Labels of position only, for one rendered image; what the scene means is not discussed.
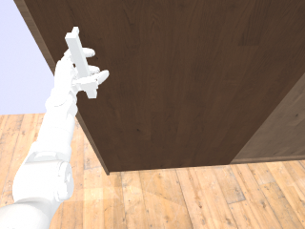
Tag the wardrobe door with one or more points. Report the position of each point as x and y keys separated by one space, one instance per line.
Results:
x=190 y=81
x=283 y=132

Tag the left robot upper arm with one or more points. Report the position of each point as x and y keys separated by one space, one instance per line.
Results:
x=40 y=187

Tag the robot left hand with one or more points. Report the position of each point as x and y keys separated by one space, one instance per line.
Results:
x=66 y=74

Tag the handle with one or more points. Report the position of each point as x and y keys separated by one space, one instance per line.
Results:
x=79 y=58

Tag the left robot forearm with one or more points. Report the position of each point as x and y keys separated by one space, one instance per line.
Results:
x=56 y=132

